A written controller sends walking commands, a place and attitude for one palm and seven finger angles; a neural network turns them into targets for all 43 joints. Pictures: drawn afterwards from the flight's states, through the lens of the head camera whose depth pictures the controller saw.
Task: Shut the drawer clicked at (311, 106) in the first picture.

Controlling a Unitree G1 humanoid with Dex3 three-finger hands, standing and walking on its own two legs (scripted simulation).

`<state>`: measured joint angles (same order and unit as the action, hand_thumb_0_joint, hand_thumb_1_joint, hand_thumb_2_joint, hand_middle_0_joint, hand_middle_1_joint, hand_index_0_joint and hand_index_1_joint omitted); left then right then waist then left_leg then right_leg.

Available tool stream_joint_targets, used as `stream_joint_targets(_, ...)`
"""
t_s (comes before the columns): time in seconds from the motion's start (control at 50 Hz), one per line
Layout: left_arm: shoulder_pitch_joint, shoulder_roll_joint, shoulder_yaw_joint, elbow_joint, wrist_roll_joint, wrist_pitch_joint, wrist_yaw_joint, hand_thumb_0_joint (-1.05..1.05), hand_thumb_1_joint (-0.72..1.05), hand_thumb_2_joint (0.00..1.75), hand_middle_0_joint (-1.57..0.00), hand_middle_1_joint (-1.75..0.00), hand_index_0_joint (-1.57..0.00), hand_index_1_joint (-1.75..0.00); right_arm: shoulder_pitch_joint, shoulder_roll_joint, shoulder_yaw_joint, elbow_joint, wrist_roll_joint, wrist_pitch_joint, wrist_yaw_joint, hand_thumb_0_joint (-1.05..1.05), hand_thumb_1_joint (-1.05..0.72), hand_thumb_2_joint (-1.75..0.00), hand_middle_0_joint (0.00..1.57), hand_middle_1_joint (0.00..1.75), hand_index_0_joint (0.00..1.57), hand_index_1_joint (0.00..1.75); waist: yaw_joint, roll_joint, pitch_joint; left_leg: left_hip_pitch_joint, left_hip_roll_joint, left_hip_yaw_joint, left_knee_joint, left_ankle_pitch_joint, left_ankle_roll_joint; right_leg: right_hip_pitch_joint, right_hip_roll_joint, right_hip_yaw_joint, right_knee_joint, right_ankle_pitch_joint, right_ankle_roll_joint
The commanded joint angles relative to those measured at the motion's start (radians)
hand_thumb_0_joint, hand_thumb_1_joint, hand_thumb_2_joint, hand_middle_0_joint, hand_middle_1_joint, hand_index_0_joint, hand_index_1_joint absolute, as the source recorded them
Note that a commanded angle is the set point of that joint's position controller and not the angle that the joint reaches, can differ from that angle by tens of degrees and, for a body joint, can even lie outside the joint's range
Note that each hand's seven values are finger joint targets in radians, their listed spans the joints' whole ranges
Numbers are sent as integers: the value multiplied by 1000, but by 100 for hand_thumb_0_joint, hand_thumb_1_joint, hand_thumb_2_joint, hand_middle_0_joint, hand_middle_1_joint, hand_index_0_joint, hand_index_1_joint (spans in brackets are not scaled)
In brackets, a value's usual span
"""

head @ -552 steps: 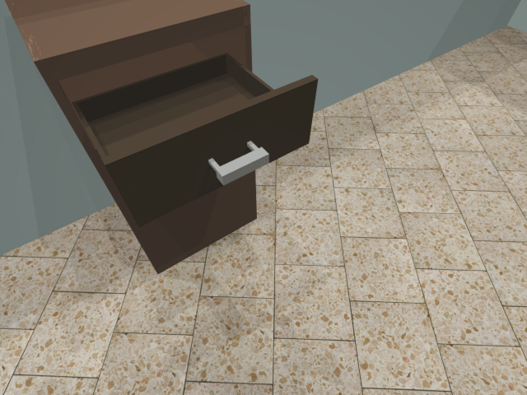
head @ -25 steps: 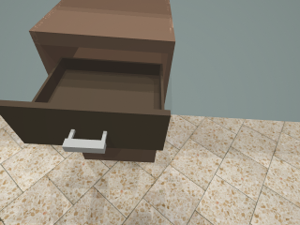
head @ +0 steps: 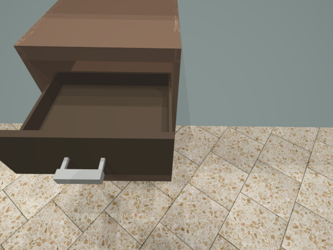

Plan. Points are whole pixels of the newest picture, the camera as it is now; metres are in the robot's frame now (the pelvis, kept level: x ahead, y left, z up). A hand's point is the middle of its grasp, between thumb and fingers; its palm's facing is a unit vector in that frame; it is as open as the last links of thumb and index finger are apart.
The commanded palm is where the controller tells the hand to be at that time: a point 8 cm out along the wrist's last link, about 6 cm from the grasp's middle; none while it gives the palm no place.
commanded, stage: come to a stop and stand still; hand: left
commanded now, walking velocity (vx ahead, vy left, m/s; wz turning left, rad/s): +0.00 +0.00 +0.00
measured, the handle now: (82, 168) +0.29 +0.23 +0.02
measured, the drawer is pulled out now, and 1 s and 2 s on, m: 0.30 0.30 0.30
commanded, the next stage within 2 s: look again from close up in 0.98 s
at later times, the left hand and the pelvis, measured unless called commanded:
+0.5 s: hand out of the picture +0.03 +0.23 -0.16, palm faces +0.01 -0.97 -0.25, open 7.3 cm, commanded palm none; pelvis +0.01 +0.04 +0.00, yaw +0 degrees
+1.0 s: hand out of the picture +0.05 +0.20 -0.17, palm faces +0.00 -0.98 -0.20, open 7.3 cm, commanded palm none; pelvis +0.03 +0.03 +0.01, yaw -1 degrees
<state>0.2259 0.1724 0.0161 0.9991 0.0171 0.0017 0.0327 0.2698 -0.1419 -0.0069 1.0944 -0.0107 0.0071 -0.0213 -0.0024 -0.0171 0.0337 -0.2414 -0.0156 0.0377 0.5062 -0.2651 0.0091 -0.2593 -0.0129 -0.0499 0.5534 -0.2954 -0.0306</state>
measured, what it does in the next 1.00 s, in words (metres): stands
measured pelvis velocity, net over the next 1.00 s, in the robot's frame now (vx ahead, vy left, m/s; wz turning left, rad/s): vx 0.03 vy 0.03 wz -0.01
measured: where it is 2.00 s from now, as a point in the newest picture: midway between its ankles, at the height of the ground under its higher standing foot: outside the picture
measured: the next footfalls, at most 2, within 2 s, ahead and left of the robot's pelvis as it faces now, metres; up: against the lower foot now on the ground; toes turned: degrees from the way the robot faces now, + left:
none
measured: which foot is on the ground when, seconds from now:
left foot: down 0.00-1.00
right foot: down 0.00-1.00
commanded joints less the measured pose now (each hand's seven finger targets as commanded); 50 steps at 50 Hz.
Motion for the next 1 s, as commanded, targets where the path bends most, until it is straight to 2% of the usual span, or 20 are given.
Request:
stream_joint_targets(0.0, 64, 128, 30, -50, -3, -6, 12, 0, 90, 90, -20, -30, -20, -30, 38, -99, -17, -61, -4, -14, -4, 0, -90, -90, 20, 30, 20, 30, 17, 7, -44, -5, 98, -77, -54, 241, 14, 50, -139, 121, -80, 269, -35)
stream_joint_targets(0.04, 60, 116, 27, -53, 0, -4, 9, 0, 90, 90, -20, -30, -20, -30, 27, -102, -18, -66, -4, -17, -4, 0, -90, -90, 20, 30, 20, 30, 19, 19, -42, -9, 114, -100, -89, 216, 27, 47, -111, 105, -86, 197, -20)
stream_joint_targets(0.06, 180, 128, 18, 7, -5, -24, 44, 0, 90, 90, -20, -30, -20, -30, -91, -146, -24, -143, 12, -28, 0, 0, -90, -90, 20, 30, 20, 30, 60, 58, -45, -23, 108, -40, 115, 130, -8, 70, -181, 180, -133, 472, -11)
stream_joint_targets(0.08, 89, 190, 16, -50, -2, -36, 33, 0, 90, 90, -20, -30, -20, -30, -10, -80, -19, -164, 6, -12, 9, 0, -90, -90, 20, 30, 20, 30, -12, -17, -109, -63, 41, -34, 122, -102, -15, 76, -261, 268, -184, 232, -68)
stream_joint_targets(0.1, 44, 180, 19, -71, 2, -41, 28, 0, 90, 90, -20, -30, -20, -30, 16, -86, -16, -163, -2, -9, 12, 0, -90, -90, 20, 30, 20, 30, -22, -24, -97, -30, 50, -31, 110, -107, -10, 17, -253, 247, -195, 99, -101)
stream_joint_targets(0.12, 16, 176, 14, -80, 3, -41, 24, 0, 90, 90, -20, -30, -20, -30, 46, -85, -16, -158, -2, -12, 16, 0, -90, -90, 20, 30, 20, 30, -46, 30, -70, 11, 48, -35, 41, -40, -7, -27, -218, 202, -166, 81, -97)
stream_joint_targets(0.14, 6, 167, 11, -90, 1, -36, 19, 0, 90, 90, -20, -30, -20, -30, 60, -85, -10, -158, -4, -16, 18, 0, -90, -90, 20, 30, 20, 30, -41, 81, -43, 31, 57, -38, -13, 26, -3, -38, -169, 151, -131, 72, -77)
stream_joint_targets(0.18, 28, 137, 4, -80, -2, -22, 15, 0, 90, 90, -20, -30, -20, -30, 42, -133, -8, -170, -6, -28, 13, 0, -90, -90, 20, 30, 20, 30, -14, 145, -3, -42, 123, -151, -87, 127, 44, 4, -74, 83, -74, 13, -25)
stream_joint_targets(0.2, 47, 126, 0, -70, -2, -17, 13, 0, 90, 90, -20, -30, -20, -30, 25, -145, -7, -179, -3, -29, 10, 0, -90, -90, 20, 30, 20, 30, 1, 123, 12, -78, 134, -177, -118, 103, 59, 34, -56, 58, -75, -9, -12)
stream_joint_targets(0.24, 62, 116, -5, -56, -1, -13, 7, 0, 90, 90, -20, -30, -20, -30, 9, -153, -7, -187, -4, -30, 6, 0, -90, -90, 20, 30, 20, 30, 9, 53, 45, -98, 127, -175, -153, 44, 61, 42, -58, 63, -92, 2, -9)
stream_joint_targets(0.3, 65, 112, -8, -50, -2, -13, 4, 0, 90, 90, -20, -30, -20, -30, 15, -167, -5, -176, -5, -32, 6, 0, -90, -90, 20, 30, 20, 30, 4, 15, 37, -65, 118, -168, -174, 17, 56, 39, -66, 75, -107, 14, -5)
stream_joint_targets(0.34, 69, 115, -7, -42, -3, -10, 1, 0, 90, 90, -20, -30, -20, -30, 11, -167, -4, -163, -5, -35, 5, 0, -90, -90, 20, 30, 20, 30, 8, 50, 35, -49, 121, -169, -201, 11, 59, 40, -66, 69, -106, 18, -2)
stream_joint_targets(0.42, 79, 119, -11, -24, -4, -14, 2, 0, 90, 90, -20, -30, -20, -30, 11, -177, 0, -140, -3, -40, 4, 0, -90, -90, 20, 30, 20, 30, 8, 13, 3, 0, 116, -156, -181, 101, 57, 60, -79, 75, -119, 71, 4)
stream_joint_targets(0.48, 80, 121, -10, -8, -6, -13, 3, 0, 90, 90, -20, -30, -20, -30, 15, -176, 0, -118, -3, -44, 0, 0, -90, -90, 20, 30, 20, 30, 9, 27, -21, 41, 118, -144, -165, 206, 57, 69, -83, 72, -115, 108, 8)
stream_joint_targets(0.52, 87, 122, -11, 5, -7, -16, 5, 0, 90, 90, -20, -30, -20, -30, 18, -172, 3, -104, -2, -45, -2, 0, -90, -90, 20, 30, 20, 30, 7, 7, -35, 69, 113, -129, -145, 257, 53, 78, -93, 78, -123, 150, 7)
stream_joint_targets(0.58, 87, 125, -12, 21, -8, -17, 7, 0, 90, 90, -20, -30, -20, -30, 22, -167, 2, -82, 0, -46, -4, 0, -90, -90, 20, 30, 20, 30, 6, 12, -38, 92, 113, -119, -132, 320, 49, 87, -97, 78, -119, 196, 8)
stream_joint_targets(0.72, 95, 114, -14, 49, -9, -17, 11, 0, 90, 90, -20, -30, -20, -30, 30, -148, 6, -41, 2, -44, -8, 0, -90, -90, 20, 30, 20, 30, 7, 11, -5, 99, 112, -108, -138, 322, 43, 94, -103, 81, -134, 225, 7)
stream_joint_targets(0.84, 99, 103, -10, 60, -9, -13, 11, 0, 90, 90, -20, -30, -20, -30, 40, -132, 6, -22, 2, -46, -12, 0, -90, -90, 20, 30, 20, 30, 10, 35, 7, 100, 117, -104, -155, 320, 43, 97, -97, 81, -138, 209, 6)
stream_joint_targets(0.98, 103, 95, -12, 69, -8, -16, 12, 0, 90, 90, -20, -30, -20, -30, 47, -124, 6, -9, 2, -45, -14, 0, -90, -90, 20, 30, 20, 30, 10, 11, 11, 109, 116, -96, -150, 307, 39, 94, -104, 88, -150, 239, 3)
